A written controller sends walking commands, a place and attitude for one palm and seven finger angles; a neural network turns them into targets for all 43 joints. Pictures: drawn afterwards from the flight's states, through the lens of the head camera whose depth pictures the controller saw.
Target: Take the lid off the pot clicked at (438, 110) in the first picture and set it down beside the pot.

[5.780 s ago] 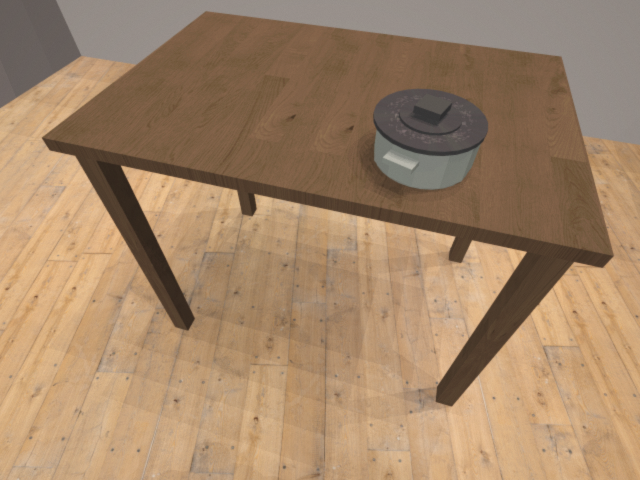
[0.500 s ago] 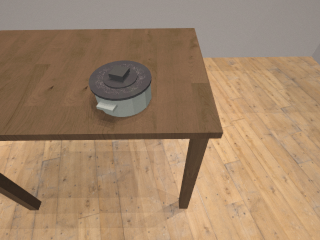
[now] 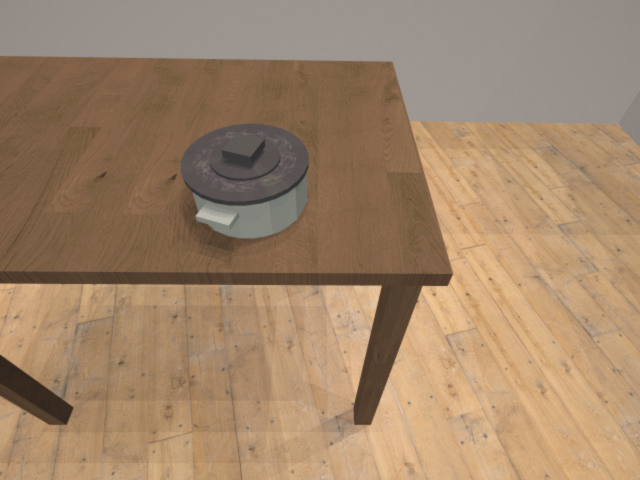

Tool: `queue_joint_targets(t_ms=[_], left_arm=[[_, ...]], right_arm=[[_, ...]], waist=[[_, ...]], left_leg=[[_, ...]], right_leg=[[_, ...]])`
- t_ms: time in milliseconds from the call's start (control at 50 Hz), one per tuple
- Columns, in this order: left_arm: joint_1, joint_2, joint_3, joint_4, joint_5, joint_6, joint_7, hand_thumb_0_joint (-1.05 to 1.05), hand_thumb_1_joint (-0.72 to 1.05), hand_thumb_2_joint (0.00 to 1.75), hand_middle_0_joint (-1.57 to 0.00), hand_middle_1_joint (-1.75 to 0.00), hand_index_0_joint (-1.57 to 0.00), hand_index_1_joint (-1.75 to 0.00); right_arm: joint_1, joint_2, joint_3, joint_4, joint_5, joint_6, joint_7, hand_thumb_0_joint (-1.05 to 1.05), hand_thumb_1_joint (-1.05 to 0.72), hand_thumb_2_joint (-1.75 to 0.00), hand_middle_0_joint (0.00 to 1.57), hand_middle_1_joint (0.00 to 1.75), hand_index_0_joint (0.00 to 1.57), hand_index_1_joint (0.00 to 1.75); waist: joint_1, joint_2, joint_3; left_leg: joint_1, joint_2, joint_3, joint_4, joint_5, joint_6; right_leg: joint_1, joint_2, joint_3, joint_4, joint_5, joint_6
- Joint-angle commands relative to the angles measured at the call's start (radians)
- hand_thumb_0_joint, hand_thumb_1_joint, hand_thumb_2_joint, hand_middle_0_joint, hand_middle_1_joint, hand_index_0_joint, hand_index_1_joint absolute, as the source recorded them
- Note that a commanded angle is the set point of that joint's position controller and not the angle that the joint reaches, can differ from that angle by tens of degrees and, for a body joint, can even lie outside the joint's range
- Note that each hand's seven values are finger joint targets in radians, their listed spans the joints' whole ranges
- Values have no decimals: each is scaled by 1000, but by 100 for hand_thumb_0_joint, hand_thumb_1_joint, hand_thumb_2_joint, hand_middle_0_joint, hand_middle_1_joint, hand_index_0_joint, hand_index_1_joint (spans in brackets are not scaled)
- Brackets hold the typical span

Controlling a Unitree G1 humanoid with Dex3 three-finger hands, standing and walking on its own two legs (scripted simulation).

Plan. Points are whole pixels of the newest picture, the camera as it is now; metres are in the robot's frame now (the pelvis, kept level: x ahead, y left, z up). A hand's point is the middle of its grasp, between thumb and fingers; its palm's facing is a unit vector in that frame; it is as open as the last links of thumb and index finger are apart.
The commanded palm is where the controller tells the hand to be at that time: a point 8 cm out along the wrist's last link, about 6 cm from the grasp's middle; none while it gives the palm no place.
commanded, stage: shuffle to correct the standing spot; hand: left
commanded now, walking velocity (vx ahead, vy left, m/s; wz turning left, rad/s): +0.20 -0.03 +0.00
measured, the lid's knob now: (243, 148) +0.52 +0.15 +0.14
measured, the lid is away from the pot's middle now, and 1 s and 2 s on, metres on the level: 0.00 0.00 0.00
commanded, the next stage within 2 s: come to a stop and stand still in 0.08 s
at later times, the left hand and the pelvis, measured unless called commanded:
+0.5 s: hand out of the picture +0.05 +0.17 -0.19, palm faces +0.08 -0.98 -0.18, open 7.4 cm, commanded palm none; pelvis +0.08 +0.01 -0.01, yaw +0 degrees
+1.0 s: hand out of the picture +0.07 +0.18 -0.17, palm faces +0.08 -0.97 -0.21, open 7.4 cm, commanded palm none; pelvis +0.05 -0.01 +0.01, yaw +1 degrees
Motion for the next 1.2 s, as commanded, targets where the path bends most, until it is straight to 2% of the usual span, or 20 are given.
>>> queue_joint_targets(t_ms=[0, 60, 120, 160, 200, 240, 320, 340, 360, 380, 400, 480, 580, 640, 660, 880, 1000, 1040, 1080, 1180], left_arm=[[16, 92, 22, -63, -4, -26, 2, 0, 90, 90, -20, -30, -20, -30], [9, 52, 18, -80, 2, -42, 0, 0, 90, 90, -20, -30, -20, -30], [94, 68, 33, -52, -2, -54, 2, 0, 90, 90, -20, -30, -20, -30], [263, 160, 60, 5, -1, -64, 14, 0, 90, 90, -20, -30, -20, -30], [333, 142, 54, 26, 2, -66, 31, 0, 90, 90, -20, -30, -20, -30], [245, 110, 45, -2, 12, -59, 47, 0, 90, 90, -20, -30, -20, -30], [41, 125, 35, -66, -6, -41, 48, 0, 90, 90, -20, -30, -20, -30], [47, 118, 32, -74, -10, -36, 46, 0, 90, 90, -20, -30, -20, -30], [75, 80, 26, -79, -16, -29, 48, 0, 90, 90, -20, -30, -20, -30], [81, 51, 17, -87, -26, -23, 50, 0, 90, 90, -20, -30, -20, -30], [84, 69, 21, -94, -24, -11, 52, 0, 90, 90, -20, -30, -20, -30], [85, 61, 23, -78, -19, 11, 49, 0, 90, 90, -20, -30, -20, -30], [115, 81, 24, -99, -2, -4, 36, 0, 90, 90, -20, -30, -20, -30], [18, 202, 35, -156, 5, -17, 33, 0, 90, 90, -20, -30, -20, -30], [3, 187, 36, -168, 7, -19, 32, 0, 90, 90, -20, -30, -20, -30], [65, 210, 55, -171, 9, -26, 40, 0, 90, 90, -20, -30, -20, -30], [-12, 159, 33, -168, -6, -13, 29, 0, 90, 90, -20, -30, -20, -30], [-5, 101, 21, -162, -7, -2, 26, 0, 90, 90, -20, -30, -20, -30], [-22, 103, 14, -129, -2, 8, 27, 0, 90, 90, -20, -30, -20, -30], [16, 77, 6, -79, -8, 0, 15, 0, 90, 90, -20, -30, -20, -30]], right_arm=[[100, -94, -27, -33, -2, -25, -4, 0, -90, -90, 20, 30, 20, 30], [120, -125, -37, -30, -1, -36, -10, 0, -90, -90, 20, 30, 20, 30], [88, -110, -35, -45, 3, -46, -15, 0, -90, -90, 20, 30, 20, 30], [21, -58, -29, -87, 9, -51, -10, 0, -90, -90, 20, 30, 20, 30], [-92, -67, -37, -137, 11, -41, -14, 0, -90, -90, 20, 30, 20, 30], [-115, -41, -36, -135, 18, -39, -10, 0, -90, -90, 20, 30, 20, 30], [43, -14, -26, -73, 27, -19, -6, 0, -90, -90, 20, 30, 20, 30], [84, -51, -31, -58, 24, -24, -12, 0, -90, -90, 20, 30, 20, 30], [96, -116, -45, -64, 16, -30, -17, 0, -90, -90, 20, 30, 20, 30], [125, -156, -53, -72, 15, -28, -21, 0, -90, -90, 20, 30, 20, 30], [102, -161, -51, -85, 10, -16, -17, 0, -90, -90, 20, 30, 20, 30], [-125, -128, -27, -144, 9, -12, -36, 0, -90, -90, 20, 30, 20, 30], [-142, -178, -65, -183, 15, 14, -23, 0, -90, -90, 20, 30, 20, 30], [-138, -108, -69, -200, 20, 32, -4, 0, -90, -90, 20, 30, 20, 30], [-176, -105, -70, -196, 14, 40, -3, 0, -90, -90, 20, 30, 20, 30], [-179, -104, -50, -200, 19, 23, 6, 0, -90, -90, 20, 30, 20, 30], [-48, -119, -43, -138, 16, -8, 1, 0, -90, -90, 20, 30, 20, 30], [-61, -194, -46, -152, -2, 1, -2, 0, -90, -90, 20, 30, 20, 30], [-105, -158, -30, -147, 0, -2, -7, 0, -90, -90, 20, 30, 20, 30], [-68, -159, -25, -128, 5, -11, -20, 0, -90, -90, 20, 30, 20, 30]], waist=[[-24, 85, 124], [-21, 177, 120], [23, 56, 65], [81, -262, 18], [111, -227, 29], [77, -117, 38], [-62, -122, -18], [-72, -84, -37], [-67, 65, -67], [-76, 201, -89], [-71, 104, -57], [9, 253, 44], [23, 21, -84], [-3, -211, -43], [19, -233, -10], [55, -131, -49], [-16, -22, -60], [-7, 195, 21], [5, 265, 83], [11, 116, 18]], left_leg=[[-56, 83, -111, -169, -84, 89], [-50, 154, -190, -181, 133, 138], [-122, 83, -101, -11, 306, 115], [-397, -49, 53, 305, 17, 52], [-540, -34, -33, 527, -292, 38], [-499, -15, -60, 454, -281, 37], [-5, -73, 36, 15, 230, 18], [104, -30, 0, -28, 422, 35], [183, 137, -192, -40, 759, 116], [125, 277, -307, -112, 1103, 230], [62, 286, -231, -128, 1106, 246], [-90, 237, -222, -145, 912, 237], [5, 115, -136, 16, 582, 123], [-156, -77, -24, 169, -65, 12], [-198, -68, -52, 256, -154, 12], [-289, -70, -52, 258, -124, -5], [128, 2, -94, -151, 227, 39], [-31, 193, -297, -234, 264, 149], [-164, 168, -303, -322, 170, 177], [-51, 125, -242, -249, 306, 159]], right_leg=[[-113, -34, 55, -74, -152, -41], [-103, -1, -42, 70, -29, -27], [68, -46, 21, 5, 117, -47], [346, -261, 294, -139, 440, -140], [419, -366, 398, -143, 845, -270], [352, -332, 288, -87, 952, -236], [34, -171, 56, -22, 707, -75], [-15, -133, 34, 65, 589, -34], [-110, -57, -8, 174, 292, 14], [-75, -5, -5, 322, -263, 36], [-28, 1, 39, 415, -352, 18], [-44, -55, 94, 312, -282, 25], [16, -34, 70, -100, 157, 40], [12, -310, 347, -212, 445, -116], [4, -300, 363, -227, 440, -146], [242, -278, 309, -174, 651, -196], [-39, -109, 156, -90, 193, -45], [-61, -16, 23, -9, -139, 15], [7, -29, 36, 88, -164, 19], [22, -38, 43, -1, -51, 23]])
